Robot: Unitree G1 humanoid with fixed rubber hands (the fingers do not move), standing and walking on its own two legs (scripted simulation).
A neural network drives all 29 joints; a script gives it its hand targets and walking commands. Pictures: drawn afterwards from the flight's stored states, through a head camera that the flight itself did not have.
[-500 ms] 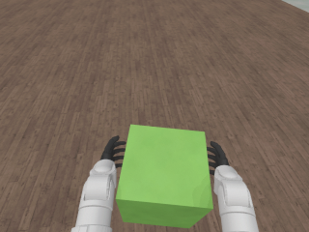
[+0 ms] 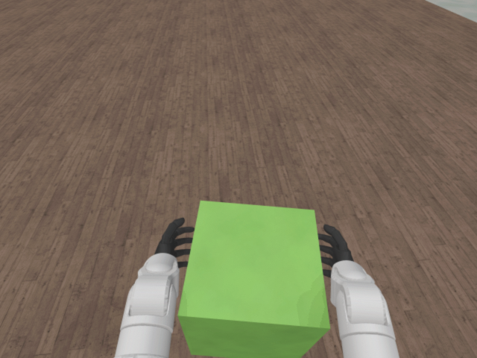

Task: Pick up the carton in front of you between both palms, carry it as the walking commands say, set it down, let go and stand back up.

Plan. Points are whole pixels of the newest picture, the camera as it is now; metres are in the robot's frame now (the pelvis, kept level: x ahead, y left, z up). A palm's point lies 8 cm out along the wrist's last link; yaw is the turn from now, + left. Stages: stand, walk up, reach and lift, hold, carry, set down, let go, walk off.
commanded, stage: hold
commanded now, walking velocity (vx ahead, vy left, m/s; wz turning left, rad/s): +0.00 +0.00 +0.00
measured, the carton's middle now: (249, 285) +0.28 +0.01 -0.06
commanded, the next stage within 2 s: set down in 0.62 s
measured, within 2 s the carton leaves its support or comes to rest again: neither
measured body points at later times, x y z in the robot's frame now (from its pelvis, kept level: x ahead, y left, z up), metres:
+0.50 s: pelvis -0.04 +0.01 -0.01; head -0.12 +0.00 +0.44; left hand +0.25 +0.17 +0.05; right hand +0.27 -0.13 +0.04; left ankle +0.01 +0.11 -0.74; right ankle +0.03 -0.10 -0.74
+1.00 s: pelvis -0.02 +0.01 -0.02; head -0.02 +0.01 +0.43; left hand +0.32 +0.17 +0.01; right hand +0.32 -0.13 +0.00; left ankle +0.01 +0.11 -0.74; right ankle +0.03 -0.10 -0.74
